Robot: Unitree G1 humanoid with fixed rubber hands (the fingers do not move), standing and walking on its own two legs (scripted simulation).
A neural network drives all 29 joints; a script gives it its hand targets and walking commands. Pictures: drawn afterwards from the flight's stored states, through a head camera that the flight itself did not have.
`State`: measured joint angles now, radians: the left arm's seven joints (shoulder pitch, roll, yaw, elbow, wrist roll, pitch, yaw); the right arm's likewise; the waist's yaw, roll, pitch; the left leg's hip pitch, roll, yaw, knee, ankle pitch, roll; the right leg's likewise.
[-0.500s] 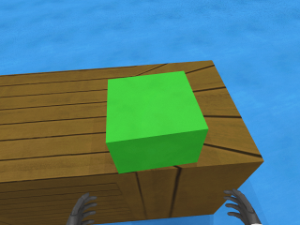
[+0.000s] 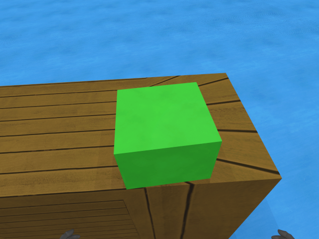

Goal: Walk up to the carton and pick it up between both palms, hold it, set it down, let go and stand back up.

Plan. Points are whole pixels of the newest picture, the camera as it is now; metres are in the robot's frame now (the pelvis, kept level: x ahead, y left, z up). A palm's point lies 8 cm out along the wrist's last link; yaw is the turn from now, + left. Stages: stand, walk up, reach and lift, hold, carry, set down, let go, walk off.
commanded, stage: stand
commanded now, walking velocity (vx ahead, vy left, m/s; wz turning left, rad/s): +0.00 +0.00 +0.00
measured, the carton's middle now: (163, 133) +0.41 +0.02 +0.03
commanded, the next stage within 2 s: none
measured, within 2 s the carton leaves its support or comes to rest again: neither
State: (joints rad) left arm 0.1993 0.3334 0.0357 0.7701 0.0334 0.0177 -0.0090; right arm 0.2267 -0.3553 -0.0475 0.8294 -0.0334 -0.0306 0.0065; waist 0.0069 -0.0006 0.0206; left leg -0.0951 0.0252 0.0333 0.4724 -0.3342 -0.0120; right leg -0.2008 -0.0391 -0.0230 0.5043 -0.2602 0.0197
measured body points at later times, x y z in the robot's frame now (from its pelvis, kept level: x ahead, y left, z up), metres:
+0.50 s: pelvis -0.01 -0.01 +0.01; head -0.02 -0.02 +0.46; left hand +0.08 +0.30 -0.11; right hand +0.06 -0.31 -0.13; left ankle -0.05 +0.13 -0.74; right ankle +0.01 -0.13 -0.74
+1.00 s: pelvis -0.02 -0.01 +0.01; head -0.02 -0.02 +0.46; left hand +0.05 +0.29 -0.11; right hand +0.04 -0.32 -0.13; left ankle -0.05 +0.13 -0.74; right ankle +0.01 -0.13 -0.74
